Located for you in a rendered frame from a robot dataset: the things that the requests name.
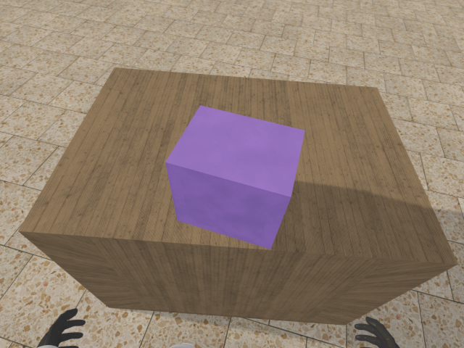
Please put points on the carton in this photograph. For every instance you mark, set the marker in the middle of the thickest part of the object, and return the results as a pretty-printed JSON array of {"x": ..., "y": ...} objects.
[{"x": 234, "y": 175}]

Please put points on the robot right hand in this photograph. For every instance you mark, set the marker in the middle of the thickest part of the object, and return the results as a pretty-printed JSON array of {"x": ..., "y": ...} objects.
[{"x": 383, "y": 338}]

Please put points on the pedestal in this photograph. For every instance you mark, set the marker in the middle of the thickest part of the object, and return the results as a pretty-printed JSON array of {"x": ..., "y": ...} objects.
[{"x": 358, "y": 232}]

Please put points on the robot left hand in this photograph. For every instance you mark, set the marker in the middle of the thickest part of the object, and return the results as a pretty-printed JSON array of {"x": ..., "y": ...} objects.
[{"x": 55, "y": 336}]

